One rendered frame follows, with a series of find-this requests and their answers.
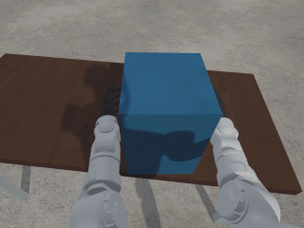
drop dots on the robot left upper arm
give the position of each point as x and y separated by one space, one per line
102 210

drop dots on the carton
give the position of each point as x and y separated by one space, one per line
168 112

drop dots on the right robot forearm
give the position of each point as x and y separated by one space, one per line
229 157

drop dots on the table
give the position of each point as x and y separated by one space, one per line
49 107

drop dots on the left robot hand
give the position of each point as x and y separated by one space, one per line
108 104

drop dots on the right robot hand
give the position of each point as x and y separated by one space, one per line
221 105

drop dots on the left robot forearm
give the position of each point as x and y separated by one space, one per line
105 159

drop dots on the robot right upper arm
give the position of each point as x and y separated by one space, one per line
243 205

